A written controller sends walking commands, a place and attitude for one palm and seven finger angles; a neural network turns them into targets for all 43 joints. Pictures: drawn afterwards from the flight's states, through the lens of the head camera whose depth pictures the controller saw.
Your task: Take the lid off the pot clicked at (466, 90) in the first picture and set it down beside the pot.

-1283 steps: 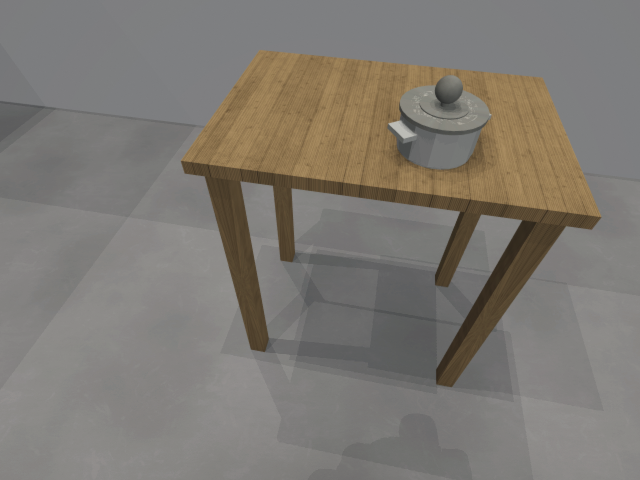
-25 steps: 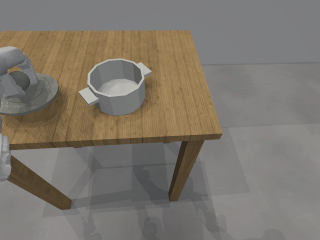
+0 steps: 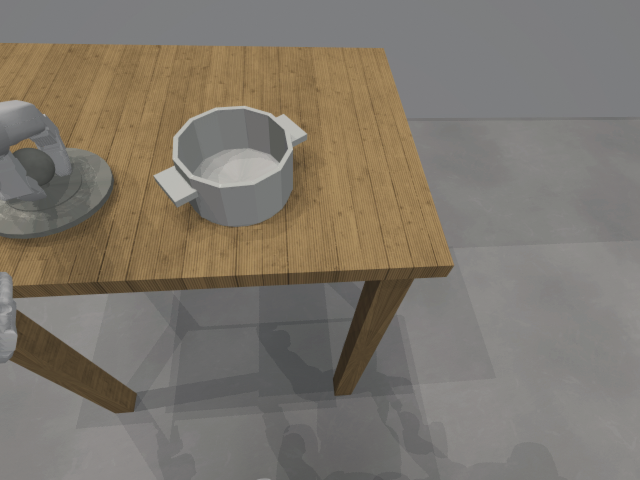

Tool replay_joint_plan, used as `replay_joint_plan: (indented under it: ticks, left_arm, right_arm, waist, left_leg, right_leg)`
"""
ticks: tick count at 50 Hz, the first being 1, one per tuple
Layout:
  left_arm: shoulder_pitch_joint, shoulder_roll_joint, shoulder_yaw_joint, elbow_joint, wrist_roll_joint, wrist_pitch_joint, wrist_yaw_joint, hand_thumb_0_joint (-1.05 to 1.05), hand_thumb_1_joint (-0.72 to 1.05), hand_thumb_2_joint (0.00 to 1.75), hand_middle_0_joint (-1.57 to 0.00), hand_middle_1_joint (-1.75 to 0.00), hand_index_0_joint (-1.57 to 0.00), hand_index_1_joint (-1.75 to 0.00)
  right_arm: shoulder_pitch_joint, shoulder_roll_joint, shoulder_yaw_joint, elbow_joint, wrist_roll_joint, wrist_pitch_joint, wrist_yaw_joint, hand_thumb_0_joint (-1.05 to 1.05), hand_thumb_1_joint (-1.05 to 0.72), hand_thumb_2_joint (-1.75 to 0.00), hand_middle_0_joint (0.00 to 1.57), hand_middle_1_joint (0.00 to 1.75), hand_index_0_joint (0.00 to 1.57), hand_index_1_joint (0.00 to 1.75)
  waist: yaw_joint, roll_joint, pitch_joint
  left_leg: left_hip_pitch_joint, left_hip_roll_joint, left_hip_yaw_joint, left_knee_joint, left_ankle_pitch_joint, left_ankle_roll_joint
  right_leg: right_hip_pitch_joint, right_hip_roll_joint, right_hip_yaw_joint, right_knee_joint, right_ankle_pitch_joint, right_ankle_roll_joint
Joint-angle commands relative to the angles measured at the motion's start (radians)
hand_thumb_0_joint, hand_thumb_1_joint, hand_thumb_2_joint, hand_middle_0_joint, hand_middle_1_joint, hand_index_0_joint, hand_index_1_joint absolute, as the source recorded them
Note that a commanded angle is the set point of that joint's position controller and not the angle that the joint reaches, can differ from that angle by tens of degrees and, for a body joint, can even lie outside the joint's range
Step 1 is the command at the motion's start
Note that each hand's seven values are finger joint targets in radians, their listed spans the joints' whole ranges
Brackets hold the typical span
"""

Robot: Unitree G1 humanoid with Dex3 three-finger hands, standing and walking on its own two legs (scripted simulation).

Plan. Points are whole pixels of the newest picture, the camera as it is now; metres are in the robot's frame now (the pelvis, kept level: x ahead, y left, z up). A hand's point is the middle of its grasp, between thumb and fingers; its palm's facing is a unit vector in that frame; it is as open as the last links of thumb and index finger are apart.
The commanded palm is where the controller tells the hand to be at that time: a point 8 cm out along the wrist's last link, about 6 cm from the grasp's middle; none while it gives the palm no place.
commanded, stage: open the fingers wide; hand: left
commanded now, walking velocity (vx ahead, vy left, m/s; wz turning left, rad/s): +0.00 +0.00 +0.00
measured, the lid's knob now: (31, 167) +0.47 +0.34 +0.11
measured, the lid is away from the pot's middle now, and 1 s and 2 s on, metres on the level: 0.24 0.24 0.24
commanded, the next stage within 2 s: raise the empty hand in 1.18 s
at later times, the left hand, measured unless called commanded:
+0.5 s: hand (22, 182) +0.44 +0.33 +0.12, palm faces -0.41 -0.09 -0.91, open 7.2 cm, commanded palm +0.46 +0.33 +0.18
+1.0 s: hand (20, 175) +0.44 +0.34 +0.12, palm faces -0.40 -0.10 -0.91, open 10.4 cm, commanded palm +0.46 +0.33 +0.18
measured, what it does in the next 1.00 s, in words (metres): stands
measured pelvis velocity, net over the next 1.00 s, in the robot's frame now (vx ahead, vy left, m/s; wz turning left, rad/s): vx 0.00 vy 0.00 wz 0.00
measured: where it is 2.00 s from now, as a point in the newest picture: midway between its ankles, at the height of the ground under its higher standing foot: outside the picture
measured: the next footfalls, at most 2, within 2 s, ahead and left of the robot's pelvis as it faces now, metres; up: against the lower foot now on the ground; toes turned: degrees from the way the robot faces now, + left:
none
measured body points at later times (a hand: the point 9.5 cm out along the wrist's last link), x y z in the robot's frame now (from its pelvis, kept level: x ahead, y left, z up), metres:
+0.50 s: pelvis -0.01 +0.00 +0.00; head +0.07 +0.01 +0.44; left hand +0.46 +0.34 +0.17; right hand +0.04 -0.28 -0.12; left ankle +0.01 +0.06 -0.72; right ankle -0.02 -0.14 -0.72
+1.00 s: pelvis +0.00 +0.00 +0.00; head +0.07 +0.01 +0.44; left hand +0.46 +0.34 +0.17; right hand +0.05 -0.28 -0.12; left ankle +0.01 +0.06 -0.72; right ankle -0.02 -0.14 -0.72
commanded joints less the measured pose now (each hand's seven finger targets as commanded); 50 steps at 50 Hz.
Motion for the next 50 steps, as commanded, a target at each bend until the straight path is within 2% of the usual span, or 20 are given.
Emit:
replay_joint_plan:
  ticks: [1,2,3,4,5,7,8,11,14,21,24,27,29,31,33,37,40,47,48,50]
  left_arm:
    - [-0.529,0.258,0.028,-0.187,-0.008,-0.006,0.049,0.0,0.78,0.85,-1.09,-1.13,-0.86,-1.05]
    - [-0.528,0.204,-0.01,-0.203,-0.02,-0.011,0.042,0.0,0.78,0.85,-1.09,-1.13,-0.86,-1.05]
    - [-0.532,0.251,0.032,-0.206,-0.008,-0.013,0.049,0.0,0.78,0.85,-1.09,-1.13,-0.86,-1.05]
    - [-0.356,0.328,0.129,-0.187,0.001,-0.026,0.058,0.0,0.78,0.85,-1.09,-1.13,-0.86,-1.05]
    - [-0.365,0.347,0.155,-0.364,0.026,-0.089,0.076,0.0,0.76,0.84,-1.07,-1.12,-0.84,-1.05]
    - [-0.367,0.239,0.087,-0.422,0.007,-0.132,0.085,0.0,0.72,0.83,-1.03,-1.12,-0.81,-1.05]
    - [-0.364,0.311,0.151,-0.42,0.007,-0.141,0.091,0.0,0.71,0.82,-1.01,-1.11,-0.8,-1.05]
    - [-0.365,0.366,0.187,-0.36,-0.016,-0.126,0.099,0.0,0.65,0.8,-0.95,-1.09,-0.76,-1.03]
    - [-0.417,0.36,0.168,-0.413,0.008,-0.122,0.118,0.0,0.59,0.79,-0.9,-1.07,-0.72,-1.02]
    - [-0.42,0.314,0.126,-0.378,-0.001,-0.103,0.119,0.0,0.43,0.78,-0.78,-1.0,-0.65,-0.96]
    - [-0.392,0.335,0.153,-0.39,-0.006,-0.111,0.117,0.0,0.37,0.78,-0.73,-0.97,-0.61,-0.93]
    - [-0.387,0.274,0.108,-0.387,-0.024,-0.11,0.106,0.0,0.3,0.78,-0.68,-0.94,-0.58,-0.91]
    - [-0.373,0.328,0.15,-0.372,-0.013,-0.108,0.113,0.0,0.26,0.78,-0.65,-0.92,-0.56,-0.89]
    - [-0.37,0.305,0.126,-0.344,-0.017,-0.103,0.111,0.0,0.21,0.78,-0.61,-0.9,-0.54,-0.87]
    - [-0.382,0.363,0.169,-0.376,-0.012,-0.109,0.116,0.0,0.17,0.77,-0.58,-0.88,-0.52,-0.86]
    - [-0.343,0.359,0.179,-0.41,-0.009,-0.12,0.118,0.0,0.09,0.77,-0.51,-0.84,-0.47,-0.83]
    - [-0.305,0.318,0.136,-0.303,-0.01,-0.095,0.108,0.0,0.01,0.78,-0.47,-0.8,-0.45,-0.79]
    - [-0.357,0.32,0.129,-0.375,-0.016,-0.104,0.093,0.0,-0.09,0.8,-0.42,-0.72,-0.42,-0.72]
    - [-0.365,0.378,0.178,-0.396,-0.007,-0.109,0.098,0.0,-0.09,0.81,-0.42,-0.72,-0.42,-0.72]
    - [-0.334,0.356,0.162,-0.341,-0.007,-0.106,0.097,0.0,-0.09,0.81,-0.42,-0.72,-0.42,-0.72]
  right_arm:
    - [0.096,-0.193,-0.067,-0.049,0.0,-0.017,-0.01,0.0,-0.9,-0.9,0.2,0.3,0.2,0.3]
    - [0.092,-0.192,-0.066,-0.051,0.002,-0.02,-0.011,0.0,-0.9,-0.9,0.2,0.3,0.2,0.3]
    - [0.102,-0.196,-0.071,-0.044,-0.005,-0.015,-0.008,0.0,-0.9,-0.9,0.2,0.3,0.2,0.3]
    - [0.093,-0.181,-0.068,-0.085,-0.005,-0.008,0.003,0.0,-0.9,-0.9,0.2,0.3,0.2,0.3]
    - [0.088,-0.183,-0.073,-0.093,-0.016,0.011,-0.002,0.0,-0.9,-0.9,0.2,0.3,0.2,0.3]
    - [0.069,-0.166,-0.08,-0.106,-0.015,0.03,-0.004,0.0,-0.9,-0.9,0.2,0.3,0.2,0.3]
    - [0.069,-0.173,-0.086,-0.1,-0.019,0.045,-0.003,0.0,-0.9,-0.9,0.2,0.3,0.2,0.3]
    - [0.064,-0.179,-0.081,-0.105,-0.009,0.064,-0.007,0.0,-0.9,-0.9,0.2,0.3,0.2,0.3]
    - [0.065,-0.175,-0.079,-0.101,-0.011,0.064,-0.008,0.0,-0.9,-0.9,0.2,0.3,0.2,0.3]
    - [0.061,-0.175,-0.075,-0.098,-0.007,0.058,-0.011,0.0,-0.9,-0.9,0.2,0.3,0.2,0.3]
    - [0.056,-0.171,-0.074,-0.105,-0.01,0.058,-0.014,0.0,-0.9,-0.9,0.2,0.3,0.2,0.3]
    - [0.045,-0.17,-0.071,-0.108,-0.001,0.059,-0.014,0.0,-0.9,-0.9,0.2,0.3,0.2,0.3]
    - [0.048,-0.172,-0.073,-0.105,-0.006,0.062,-0.014,0.0,-0.9,-0.9,0.2,0.3,0.2,0.3]
    - [0.049,-0.173,-0.071,-0.101,-0.005,0.062,-0.016,0.0,-0.9,-0.9,0.2,0.3,0.2,0.3]
    - [0.045,-0.177,-0.069,-0.103,-0.004,0.064,-0.019,0.0,-0.9,-0.9,0.2,0.3,0.2,0.3]
    - [0.037,-0.168,-0.069,-0.115,-0.005,0.062,-0.016,0.0,-0.9,-0.9,0.2,0.3,0.2,0.3]
    - [0.041,-0.174,-0.068,-0.105,-0.003,0.073,-0.008,0.0,-0.9,-0.9,0.2,0.3,0.2,0.3]
    - [0.037,-0.174,-0.07,-0.118,0.001,0.079,-0.011,0.0,-0.9,-0.9,0.2,0.3,0.2,0.3]
    - [0.043,-0.175,-0.073,-0.115,-0.004,0.082,-0.009,0.0,-0.9,-0.9,0.2,0.3,0.2,0.3]
    - [0.046,-0.173,-0.071,-0.112,-0.003,0.085,-0.01,0.0,-0.9,-0.9,0.2,0.3,0.2,0.3]
  waist:
    - [-0.032,0.139,-0.393]
    - [-0.031,0.171,-0.393]
    - [-0.023,0.16,-0.419]
    - [0.018,0.143,-0.419]
    - [0.021,0.137,-0.447]
    - [0.006,0.181,-0.443]
    - [0.012,0.169,-0.445]
    - [0.009,0.109,-0.4]
    - [0.012,0.2,-0.444]
    - [0.001,0.148,-0.41]
    - [0.009,0.165,-0.438]
    - [0.002,0.144,-0.396]
    - [0.007,0.137,-0.399]
    - [-0.002,0.105,-0.37]
    - [0.013,0.123,-0.416]
    - [0.02,0.176,-0.45]
    - [0.005,0.097,-0.35]
    - [0.009,0.147,-0.405]
    - [0.017,0.153,-0.453]
    - [0.006,0.115,-0.409]
  left_leg:
    - [0.476,0.037,-0.107,-0.019,0.443,-0.037]
    - [0.501,0.044,-0.117,-0.021,0.492,-0.049]
    - [0.513,0.048,-0.126,-0.013,0.492,-0.053]
    - [0.479,0.031,-0.126,-0.007,0.531,-0.058]
    - [0.474,0.044,-0.12,0.001,0.573,-0.058]
    - [0.535,0.058,-0.13,0.002,0.636,-0.068]
    - [0.533,0.059,-0.131,0.002,0.577,-0.064]
    - [0.426,0.038,-0.105,-0.024,0.406,-0.033]
    - [0.509,0.045,-0.128,-0.021,0.474,-0.055]
    - [0.469,0.038,-0.118,-0.043,0.347,-0.036]
    - [0.49,0.035,-0.114,-0.028,0.44,-0.041]
    - [0.467,0.037,-0.107,-0.037,0.438,-0.037]
    - [0.459,0.033,-0.104,-0.034,0.418,-0.033]
    - [0.416,0.028,-0.09,-0.043,0.346,-0.024]
    - [0.428,0.029,-0.091,-0.039,0.386,-0.026]
    - [0.49,0.032,-0.102,-0.02,0.53,-0.042]
    - [0.376,0.023,-0.076,-0.036,0.397,-0.026]
    - [0.431,0.027,-0.083,-0.026,0.46,-0.027]
    - [0.456,0.03,-0.09,-0.017,0.485,-0.031]
    - [0.41,0.026,-0.08,-0.017,0.461,-0.025]
  right_leg:
    - [-0.12,0.061,-0.024,-0.042,0.179,-0.045]
    - [-0.146,0.062,-0.035,-0.032,0.175,-0.052]
    - [-0.151,0.064,-0.03,-0.026,0.16,-0.048]
    - [-0.102,0.065,-0.03,-0.011,0.175,-0.055]
    - [-0.11,0.066,-0.028,-0.011,0.188,-0.056]
    - [-0.15,0.065,-0.036,-0.014,0.169,-0.055]
    - [-0.152,0.065,-0.026,-0.019,0.135,-0.049]
    - [-0.095,0.059,-0.021,-0.031,0.133,-0.053]
    - [-0.138,0.062,-0.029,-0.026,0.12,-0.061]
    - [-0.114,0.061,-0.025,-0.046,0.097,-0.059]
    - [-0.092,0.061,-0.023,-0.04,0.142,-0.059]
    - [-0.093,0.06,-0.029,-0.043,0.15,-0.059]
    - [-0.081,0.059,-0.02,-0.047,0.146,-0.057]
    - [-0.068,0.058,-0.02,-0.052,0.141,-0.056]
    - [-0.041,0.057,-0.015,-0.041,0.164,-0.057]
    - [-0.053,0.061,-0.024,-0.034,0.197,-0.061]
    - [-0.042,0.061,-0.019,-0.044,0.184,-0.055]
    - [-0.046,0.061,-0.023,-0.031,0.199,-0.059]
    - [-0.037,0.061,-0.016,-0.027,0.2,-0.054]
    - [-0.041,0.061,-0.018,-0.031,0.207,-0.052]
